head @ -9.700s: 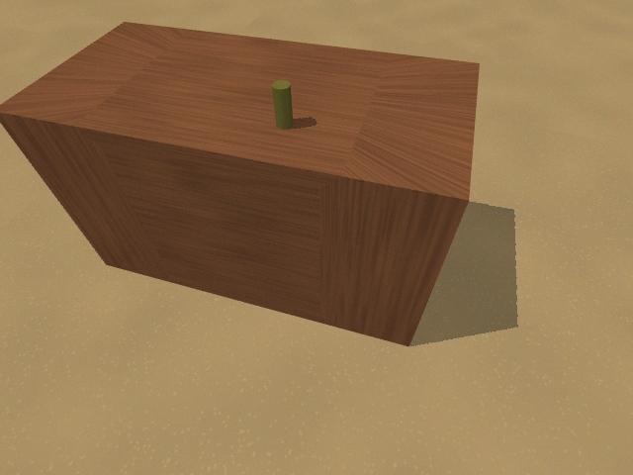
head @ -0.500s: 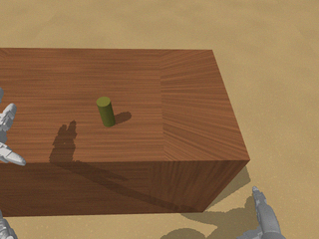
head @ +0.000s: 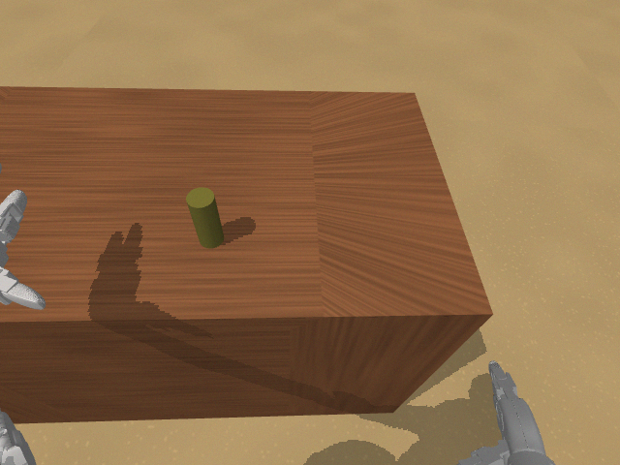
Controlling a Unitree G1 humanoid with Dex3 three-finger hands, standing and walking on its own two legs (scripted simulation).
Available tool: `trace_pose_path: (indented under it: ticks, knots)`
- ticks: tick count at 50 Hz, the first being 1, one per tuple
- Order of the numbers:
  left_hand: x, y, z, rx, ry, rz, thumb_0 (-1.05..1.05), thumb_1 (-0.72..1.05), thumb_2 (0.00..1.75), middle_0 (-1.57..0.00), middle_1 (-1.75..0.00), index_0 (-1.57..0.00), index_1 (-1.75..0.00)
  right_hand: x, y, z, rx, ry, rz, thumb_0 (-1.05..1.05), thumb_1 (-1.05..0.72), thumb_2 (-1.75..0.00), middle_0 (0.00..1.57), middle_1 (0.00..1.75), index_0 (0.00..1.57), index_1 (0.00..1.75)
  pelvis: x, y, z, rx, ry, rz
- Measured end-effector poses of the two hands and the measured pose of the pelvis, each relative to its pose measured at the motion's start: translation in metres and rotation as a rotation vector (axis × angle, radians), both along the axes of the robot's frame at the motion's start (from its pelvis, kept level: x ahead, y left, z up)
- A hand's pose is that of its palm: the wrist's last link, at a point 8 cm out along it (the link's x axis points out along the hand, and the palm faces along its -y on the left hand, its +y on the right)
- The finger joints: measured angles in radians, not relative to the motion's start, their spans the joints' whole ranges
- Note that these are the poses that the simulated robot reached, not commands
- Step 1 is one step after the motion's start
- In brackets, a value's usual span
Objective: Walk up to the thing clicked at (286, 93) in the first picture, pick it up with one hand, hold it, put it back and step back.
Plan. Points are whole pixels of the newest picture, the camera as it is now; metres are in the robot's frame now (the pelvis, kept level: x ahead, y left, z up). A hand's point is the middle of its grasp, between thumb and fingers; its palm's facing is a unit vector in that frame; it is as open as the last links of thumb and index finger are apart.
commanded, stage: go down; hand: left
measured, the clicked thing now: (206, 219) +0.49 +0.15 -0.01
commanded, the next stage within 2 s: approach in 1.08 s
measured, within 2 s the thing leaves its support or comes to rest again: neither
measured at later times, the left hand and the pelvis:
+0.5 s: hand (26, 227) +0.39 +0.33 +0.11, palm faces +0.04 -1.00 +0.02, open 17.4 cm; pelvis -0.01 +0.00 -0.01, yaw +0 degrees
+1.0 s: hand (27, 218) +0.41 +0.34 +0.10, palm faces +0.05 -1.00 +0.01, open 17.4 cm; pelvis +0.00 +0.01 -0.02, yaw -1 degrees
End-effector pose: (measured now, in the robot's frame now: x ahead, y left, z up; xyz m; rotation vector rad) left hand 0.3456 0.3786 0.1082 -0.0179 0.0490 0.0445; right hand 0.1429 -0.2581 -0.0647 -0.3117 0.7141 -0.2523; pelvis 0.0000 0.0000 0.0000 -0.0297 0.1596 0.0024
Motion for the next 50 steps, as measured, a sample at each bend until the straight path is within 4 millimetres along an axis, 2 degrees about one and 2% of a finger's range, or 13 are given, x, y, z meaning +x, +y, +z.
trace_pose_path:
  ticks: [33,40,50]
  knots:
    - [0.030,0.006,-0.003,-0.001,-0.006,0.001,-0.02,-0.52,0.07,-0.05,-0.06,-0.05,-0.05,-0.013,-0.001,0.000,-0.030,-0.015,0.021,-0.01,0.53,-0.05,0.05,0.05,0.06,0.05,-0.008,0.001,-0.013,-0.012,0.060,-0.006]
    - [0.038,0.006,0.001,0.002,-0.007,-0.004,-0.02,-0.52,0.07,-0.05,-0.06,-0.05,-0.05,-0.012,0.002,-0.003,-0.023,-0.011,0.015,-0.01,0.52,-0.05,0.05,0.05,0.06,0.05,-0.006,0.003,-0.015,-0.015,0.071,-0.009]
    - [0.039,0.012,-0.006,0.003,0.004,0.004,-0.02,-0.52,0.07,-0.05,-0.06,-0.05,-0.05,-0.006,0.005,-0.003,-0.022,-0.017,0.016,-0.01,0.52,-0.06,0.06,0.05,0.06,0.05,0.000,0.006,-0.018,-0.017,0.082,-0.009]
